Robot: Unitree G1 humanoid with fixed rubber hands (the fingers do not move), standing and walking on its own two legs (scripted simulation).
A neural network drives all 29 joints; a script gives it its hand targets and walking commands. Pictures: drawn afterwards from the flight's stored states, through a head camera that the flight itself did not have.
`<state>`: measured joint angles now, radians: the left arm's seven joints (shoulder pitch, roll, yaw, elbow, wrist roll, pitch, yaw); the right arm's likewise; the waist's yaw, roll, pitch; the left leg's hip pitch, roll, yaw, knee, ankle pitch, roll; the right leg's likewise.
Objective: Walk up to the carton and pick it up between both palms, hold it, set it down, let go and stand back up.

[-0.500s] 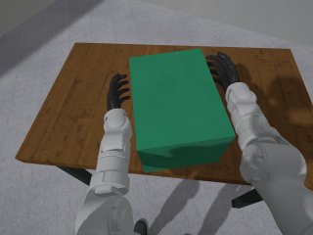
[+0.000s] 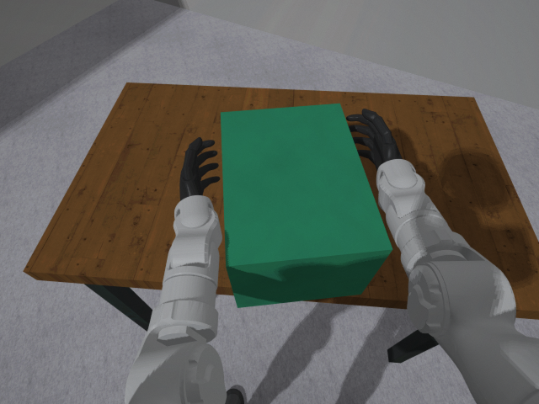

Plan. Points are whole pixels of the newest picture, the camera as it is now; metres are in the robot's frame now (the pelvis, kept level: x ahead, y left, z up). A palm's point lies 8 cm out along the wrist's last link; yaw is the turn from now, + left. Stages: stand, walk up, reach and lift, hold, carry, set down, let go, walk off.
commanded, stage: reach and lift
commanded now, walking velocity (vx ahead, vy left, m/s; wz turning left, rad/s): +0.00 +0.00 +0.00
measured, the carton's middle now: (290, 202) +0.41 +0.01 +0.03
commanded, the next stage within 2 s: hold in 1.70 s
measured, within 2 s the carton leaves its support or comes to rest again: leaves its support in 0.12 s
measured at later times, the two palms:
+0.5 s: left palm (189, 196) +0.36 +0.16 +0.10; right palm (396, 162) +0.42 -0.13 +0.13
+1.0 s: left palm (190, 167) +0.37 +0.15 +0.15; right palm (422, 158) +0.39 -0.15 +0.16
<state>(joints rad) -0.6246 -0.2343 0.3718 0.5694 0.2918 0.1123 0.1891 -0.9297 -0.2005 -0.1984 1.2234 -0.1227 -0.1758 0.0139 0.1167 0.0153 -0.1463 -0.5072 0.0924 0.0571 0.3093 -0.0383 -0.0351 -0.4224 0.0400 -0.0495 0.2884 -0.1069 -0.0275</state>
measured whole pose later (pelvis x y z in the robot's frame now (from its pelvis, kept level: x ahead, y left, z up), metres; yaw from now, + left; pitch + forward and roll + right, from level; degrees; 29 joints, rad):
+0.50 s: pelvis -0.02 +0.00 +0.00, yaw +0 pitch +11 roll -2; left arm -0.63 -0.17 0.37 0.57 0.25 0.21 0.15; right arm -0.92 -0.13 -0.21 1.12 -0.11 0.01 -0.05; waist 0.05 0.00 -0.18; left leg -0.49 0.09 0.06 0.32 -0.02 -0.02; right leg -0.41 0.04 -0.05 0.30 -0.09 -0.02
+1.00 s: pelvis -0.01 +0.00 +0.00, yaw +0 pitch +3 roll -1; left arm -0.63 -0.13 0.35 0.43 0.21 0.42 0.07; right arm -0.81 -0.10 -0.10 0.91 0.04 0.19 -0.14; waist -0.02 -0.01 -0.15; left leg -0.31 0.09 0.05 0.33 -0.07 -0.03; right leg -0.22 0.04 -0.05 0.29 -0.13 -0.02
